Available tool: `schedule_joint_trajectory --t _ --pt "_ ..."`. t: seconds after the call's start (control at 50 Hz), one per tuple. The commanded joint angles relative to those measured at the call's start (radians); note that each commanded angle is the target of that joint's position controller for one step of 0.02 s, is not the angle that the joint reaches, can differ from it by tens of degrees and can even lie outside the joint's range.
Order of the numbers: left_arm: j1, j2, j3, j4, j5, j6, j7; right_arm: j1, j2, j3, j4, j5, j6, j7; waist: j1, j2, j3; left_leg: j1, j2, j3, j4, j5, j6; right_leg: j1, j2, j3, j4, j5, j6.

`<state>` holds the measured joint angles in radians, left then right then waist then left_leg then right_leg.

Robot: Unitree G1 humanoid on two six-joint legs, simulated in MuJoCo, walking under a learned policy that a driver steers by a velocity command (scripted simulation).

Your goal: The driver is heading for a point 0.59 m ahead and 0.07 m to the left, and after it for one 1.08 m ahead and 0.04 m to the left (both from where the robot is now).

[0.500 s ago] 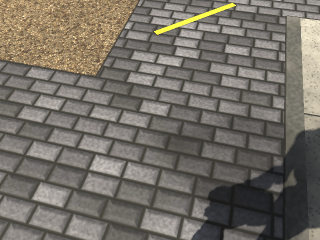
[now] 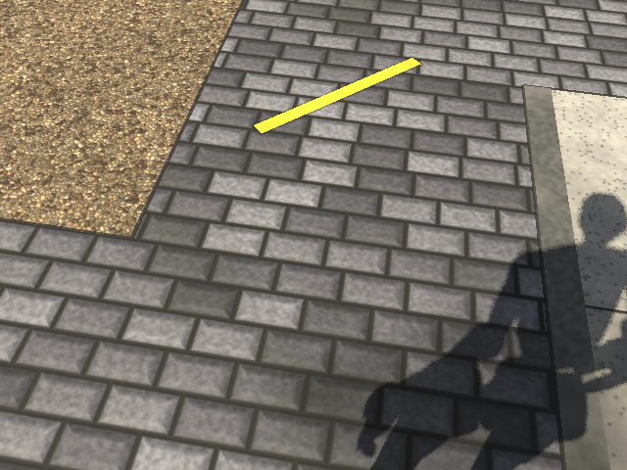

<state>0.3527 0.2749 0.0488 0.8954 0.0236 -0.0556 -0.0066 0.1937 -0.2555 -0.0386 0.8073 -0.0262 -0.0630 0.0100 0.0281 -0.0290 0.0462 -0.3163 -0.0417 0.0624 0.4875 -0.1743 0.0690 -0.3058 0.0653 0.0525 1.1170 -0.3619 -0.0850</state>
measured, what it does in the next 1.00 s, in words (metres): walks ahead, turning left: right foot, then left foot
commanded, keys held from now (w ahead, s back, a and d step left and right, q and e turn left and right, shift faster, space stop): w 0.38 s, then w+q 0.34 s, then q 0.16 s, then no key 0.12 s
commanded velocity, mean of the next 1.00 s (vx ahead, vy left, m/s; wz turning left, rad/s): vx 0.44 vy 0.00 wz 0.20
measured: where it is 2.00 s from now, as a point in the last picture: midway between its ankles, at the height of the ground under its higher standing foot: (331, 442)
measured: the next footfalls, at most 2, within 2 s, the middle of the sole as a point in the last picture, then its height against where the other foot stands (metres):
right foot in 0.40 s outside the picture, level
left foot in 0.92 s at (288, 404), level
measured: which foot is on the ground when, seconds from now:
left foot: down 0.00-0.40, up 0.42-0.90, down 0.92-1.00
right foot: up 0.00-0.38, down 0.40-0.92, up 0.94-1.00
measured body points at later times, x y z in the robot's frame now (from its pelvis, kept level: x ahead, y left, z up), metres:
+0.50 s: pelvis +0.27 -0.04 +0.00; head +0.30 -0.05 +0.45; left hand +0.43 +0.21 -0.11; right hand +0.25 -0.29 -0.15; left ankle +0.12 +0.08 -0.66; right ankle +0.34 -0.11 -0.73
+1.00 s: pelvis +0.50 +0.00 -0.02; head +0.54 +0.02 +0.43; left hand +0.45 +0.25 -0.16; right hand +0.71 -0.20 -0.14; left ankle +0.58 +0.07 -0.73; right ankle +0.38 -0.13 -0.65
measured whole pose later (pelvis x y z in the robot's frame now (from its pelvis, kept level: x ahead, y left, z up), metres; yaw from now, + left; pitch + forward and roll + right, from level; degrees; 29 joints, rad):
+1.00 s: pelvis +0.50 +0.00 -0.02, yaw +16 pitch +0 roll -1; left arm 0.31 0.21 0.04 0.94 0.00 -0.04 0.03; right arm 0.11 -0.23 -0.05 0.85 -0.02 -0.04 0.02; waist 0.03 0.00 0.10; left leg -0.44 -0.07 0.11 0.59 -0.16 0.14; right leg -0.26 -0.04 -0.11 1.16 -0.52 -0.01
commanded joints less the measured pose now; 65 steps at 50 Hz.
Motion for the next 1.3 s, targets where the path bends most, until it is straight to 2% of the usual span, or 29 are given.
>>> schedule_joint_trajectory --t 0.02,0.06,0.14,0.22,0.28,0.34,0.38,0.4,0.42,0.44,0.46,0.48,0.5,0.54,0.6,0.72,0.78,0.82,0.88,0.9,0.92,0.94,0.96,0.98,1.02,1.06,1.14,1.22,1.3 --pt "0.026 0.067 0.01 -0.052 0.019 0.007 -0.016 0.088 -0.08 -0.017 0.003 0.008 -0.02 -0.003 -0.01 0.114 -0.026 0.167 0.263 -0.32 -0.304 0.084 0.128 -0.204 -0.104 0.019 0.01 0.056 0.018" --pt "0.009 0.054 0.005 -0.055 0.019 0.017 -0.023 0.129 -0.095 -0.021 0.03 0.017 -0.034 0.001 -0.004 0.109 -0.029 0.172 0.251 -0.269 -0.325 0.182 0.141 -0.226 -0.117 -0.008 -0.023 0.087 0.035" --pt "-0.165 0.041 -0.007 -0.109 0.016 0.02 -0.03 0.185 -0.099 -0.023 0.071 0.021 -0.034 0.003 -0.031 0.095 0.021 0.207 0.218 -0.188 -0.38 0.227 0.142 -0.342 -0.159 -0.058 -0.189 0.222 0.072" --pt "-0.309 0.011 -0.025 -0.149 0.007 0.014 -0.033 0.243 -0.106 -0.024 0.107 0.022 -0.034 0.002 -0.068 0.098 0.028 0.235 0.196 -0.125 -0.367 0.322 0.118 -0.29 -0.14 -0.105 -0.414 0.34 0.077" --pt "-0.374 0.021 -0.027 -0.168 0.003 0.01 -0.028 0.284 -0.113 -0.024 0.132 0.016 -0.03 -0.003 -0.085 0.1 0.034 0.307 0.227 -0.128 -0.336 0.38 0.115 -0.268 -0.12 -0.116 -0.501 0.342 0.057" --pt "-0.367 0.04 -0.019 -0.173 0.006 0.003 -0.021 0.276 -0.126 -0.028 0.149 0.008 -0.023 -0.013 -0.062 0.103 0.032 0.383 0.265 -0.133 -0.264 0.514 0.103 -0.22 -0.098 -0.115 -0.558 0.251 0.017" --pt "-0.208 0.062 -0.003 -0.12 0.011 -0.009 -0.009 0.249 -0.137 -0.03 0.154 0.009 -0.016 -0.017 0.015 0.095 -0.049 0.384 0.242 -0.1 -0.066 0.731 0.076 -0.007 -0.042 -0.137 -0.635 0.21 -0.022" --pt "-0.046 0.097 0.013 -0.067 0.026 -0.021 0.002 0.253 -0.119 -0.022 0.152 0.014 -0.015 -0.016 0.076 0.057 -0.141 0.278 0.197 -0.074 0.13 0.657 0.057 0.232 -0.07 -0.1 -0.667 0.231 -0.053" --pt "0.111 0.188 0.037 -0.049 0.052 -0.029 0.016 0.267 -0.055 -0.002 0.108 0.034 -0.018 -0.011 0.117 -0.077 -0.281 0.016 0.119 -0.029 0.452 0.296 0.026 0.522 -0.334 0.206 -0.694 0.125 -0.122" --pt "0.117 0.246 0.053 -0.044 0.036 -0.016 0.011 0.367 -0.015 0.0 0.112 0.045 -0.013 -0.014 0.071 -0.229 -0.359 -0.234 -0.033 -0.035 0.714 -0.381 0.012 0.631 -0.535 0.582 -0.81 0.112 -0.217" --pt "0.039 0.169 0.04 -0.051 0.002 -0.007 0.006 0.282 -0.118 -0.028 0.123 0.018 -0.001 -0.021 0.055 -0.055 -0.23 -0.293 0.035 -0.131 0.762 -0.31 0.027 0.506 -0.475 0.508 -0.833 0.028 -0.183" --pt "-0.053 0.107 0.022 -0.064 -0.002 -0.011 0.004 0.226 -0.098 -0.028 0.109 0.02 -0.005 -0.013 0.022 -0.036 -0.1 -0.293 0.073 -0.135 0.727 -0.217 0.029 0.36 -0.433 0.359 -0.877 0.053 -0.152" --pt "-0.098 0.064 0.012 -0.065 0.001 -0.019 0.002 0.205 -0.072 -0.024 0.112 0.021 -0.003 -0.008 0.0 -0.025 -0.047 -0.259 0.105 -0.129 0.678 -0.159 0.026 0.267 -0.384 0.252 -0.921 0.11 -0.113" --pt "-0.107 0.033 0.002 -0.046 -0.002 -0.034 0.01 0.224 -0.049 -0.024 0.128 -0.002 0.023 0.006 -0.039 -0.055 -0.014 -0.194 0.126 -0.119 0.637 -0.112 0.006 0.171 -0.324 0.107 -0.964 0.217 -0.065" --pt "-0.061 0.052 0.01 -0.019 -0.012 -0.059 0.012 0.174 -0.028 -0.027 0.11 -0.001 0.046 0.021 -0.053 -0.036 -0.003 -0.244 0.132 -0.104 0.624 -0.04 -0.01 0.177 -0.313 -0.002 -0.99 0.348 -0.06" --pt "0.012 0.042 0.007 0.021 -0.009 -0.059 0.019 -0.034 -0.008 -0.018 0.034 0.001 0.049 0.038 -0.026 -0.031 0.048 -0.359 0.133 -0.05 0.409 0.157 -0.031 0.226 -0.276 -0.168 -0.997 0.482 -0.04" --pt "0.034 0.052 0.006 0.039 -0.014 -0.054 0.032 -0.119 0.021 -0.001 0.001 -0.005 0.043 0.042 -0.012 -0.029 0.066 -0.272 0.095 0.044 0.22 0.206 -0.021 0.238 -0.271 -0.259 -0.923 0.775 -0.024" --pt "0.062 0.065 0.008 0.055 -0.013 -0.045 0.041 -0.126 0.017 0.001 -0.008 -0.01 0.041 0.043 -0.006 -0.045 0.042 -0.225 0.061 0.083 0.163 0.183 -0.001 0.297 -0.282 -0.284 -0.846 0.922 -0.014" --pt "0.023 0.102 0.023 0.046 -0.014 -0.024 0.058 0.019 -0.029 -0.016 0.022 -0.021 0.034 0.034 -0.068 -0.091 -0.044 -0.078 -0.015 0.097 0.125 0.057 0.057 0.348 -0.296 -0.297 -0.602 1.154 -0.005" --pt "0.021 0.103 0.025 0.043 -0.014 -0.016 0.059 0.101 -0.053 -0.028 0.045 -0.027 0.024 0.028 -0.097 -0.08 -0.095 0.021 -0.031 0.07 0.064 0.069 0.083 0.33 -0.296 -0.284 -0.453 1.088 -0.004" --pt "0.008 0.105 0.026 0.038 -0.023 -0.011 0.052 0.192 -0.087 -0.043 0.071 -0.038 0.008 0.017 -0.155 -0.02 -0.146 0.168 -0.006 0.021 -0.073 0.265 0.114 0.255 -0.26 -0.295 -0.229 0.864 0.026" --pt "0.076 0.019 0.008 0.002 -0.02 -0.011 0.044 0.208 -0.199 -0.069 0.071 -0.037 0.001 0.005 -0.101 0.177 -0.249 0.449 0.277 -0.242 0.073 0.907 0.195 -0.017 -0.156 -0.292 0.091 0.025 0.058" --pt "0.146 0.01 0.004 -0.016 -0.046 0.004 0.043 0.218 -0.241 -0.083 0.051 0.007 0.013 -0.001 -0.083 0.217 -0.438 0.635 0.489 -0.569 0.039 1.173 0.391 -0.216 -0.024 -0.131 0.344 -0.317 0.083" --pt "0.078 0.047 0.01 -0.007 -0.022 0.015 0.042 0.176 -0.196 -0.073 0.03 0.032 0.033 -0.013 -0.095 0.05 -0.391 0.507 0.441 -0.457 -0.036 0.982 0.364 -0.224 -0.086 -0.041 0.323 -0.199 0.085" --pt "-0.018 0.03 0.009 -0.017 -0.009 0.019 0.038 0.037 -0.078 -0.036 0.023 0.031 0.043 -0.023 -0.044 0.021 -0.131 0.232 0.335 -0.319 -0.153 0.689 0.271 -0.226 -0.135 -0.041 0.177 -0.098 0.09" --pt "0.031 0.018 0.01 0.009 0.013 0.055 0.036 0.006 -0.033 -0.017 0.032 0.025 0.039 -0.03 -0.001 0.043 -0.101 0.084 0.272 -0.212 -0.199 0.627 0.209 -0.093 -0.143 -0.042 0.065 -0.048 0.095" --pt "0.078 -0.027 0.0 0.06 -0.004 0.088 0.029 0.001 -0.039 -0.001 0.067 -0.006 0.01 -0.025 0.024 0.083 -0.12 0.022 0.237 -0.099 -0.24 0.505 0.152 0.028 -0.115 -0.028 -0.145 0.002 0.096" --pt "-0.044 0.018 0.012 0.025 0.001 0.101 0.032 0.003 -0.09 -0.015 0.07 0.002 0.032 -0.035 -0.019 0.136 -0.087 0.062 0.259 -0.122 -0.282 0.102 0.142 -0.032 -0.112 -0.049 -0.261 0.007 0.089" --pt "-0.086 0.01 0.015 0.0 -0.001 0.1 0.027 0.016 -0.102 -0.028 0.067 0.005 0.058 -0.054 -0.039 0.115 -0.06 0.101 0.311 -0.152 -0.271 -0.027 0.173 -0.081 -0.11 -0.071 -0.289 -0.066 0.085"
Velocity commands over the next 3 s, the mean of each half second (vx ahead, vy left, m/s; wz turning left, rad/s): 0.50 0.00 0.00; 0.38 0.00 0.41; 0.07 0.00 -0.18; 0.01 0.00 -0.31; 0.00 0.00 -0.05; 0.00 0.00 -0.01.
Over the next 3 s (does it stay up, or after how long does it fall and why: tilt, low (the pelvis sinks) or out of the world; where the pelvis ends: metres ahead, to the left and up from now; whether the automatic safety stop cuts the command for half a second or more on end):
stays up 0.55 0.00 0.01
